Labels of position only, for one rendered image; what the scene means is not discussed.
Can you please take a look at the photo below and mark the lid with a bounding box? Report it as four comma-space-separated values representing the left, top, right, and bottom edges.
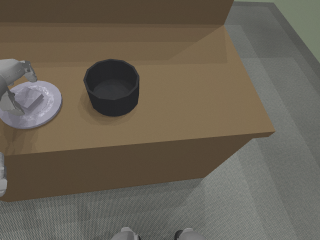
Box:
0, 80, 63, 129

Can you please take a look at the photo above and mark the left robot hand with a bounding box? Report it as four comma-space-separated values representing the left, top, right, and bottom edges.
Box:
0, 58, 37, 116

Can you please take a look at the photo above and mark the table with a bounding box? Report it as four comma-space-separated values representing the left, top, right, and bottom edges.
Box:
0, 0, 276, 202

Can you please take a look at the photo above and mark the robot shin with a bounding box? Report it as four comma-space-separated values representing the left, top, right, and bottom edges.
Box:
120, 227, 134, 233
180, 228, 193, 236

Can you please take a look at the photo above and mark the robot right shin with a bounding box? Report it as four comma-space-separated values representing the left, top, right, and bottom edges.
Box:
180, 228, 193, 236

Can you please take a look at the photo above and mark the robot left shin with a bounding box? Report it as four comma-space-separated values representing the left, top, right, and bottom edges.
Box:
120, 227, 134, 233

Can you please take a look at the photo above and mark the knob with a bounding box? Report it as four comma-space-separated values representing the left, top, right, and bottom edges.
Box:
14, 87, 44, 111

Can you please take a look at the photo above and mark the pot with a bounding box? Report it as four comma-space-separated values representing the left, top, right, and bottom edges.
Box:
83, 59, 140, 117

